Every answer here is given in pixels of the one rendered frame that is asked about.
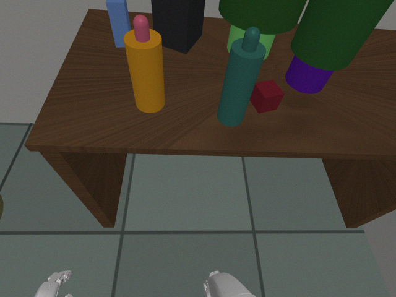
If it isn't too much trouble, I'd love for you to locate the potted plant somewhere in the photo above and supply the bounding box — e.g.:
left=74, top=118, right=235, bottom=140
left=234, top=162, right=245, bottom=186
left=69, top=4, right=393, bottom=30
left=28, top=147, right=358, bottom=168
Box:
left=285, top=0, right=394, bottom=94
left=218, top=0, right=307, bottom=60

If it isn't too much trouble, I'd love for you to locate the desk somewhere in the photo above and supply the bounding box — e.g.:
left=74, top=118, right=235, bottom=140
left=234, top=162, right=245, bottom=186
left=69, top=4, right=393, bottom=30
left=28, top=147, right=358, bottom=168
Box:
left=24, top=9, right=396, bottom=228

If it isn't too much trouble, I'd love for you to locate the left robot hand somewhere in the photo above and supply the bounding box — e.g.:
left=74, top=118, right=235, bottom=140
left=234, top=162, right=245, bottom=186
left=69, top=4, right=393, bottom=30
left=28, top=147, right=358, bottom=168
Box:
left=34, top=270, right=73, bottom=297

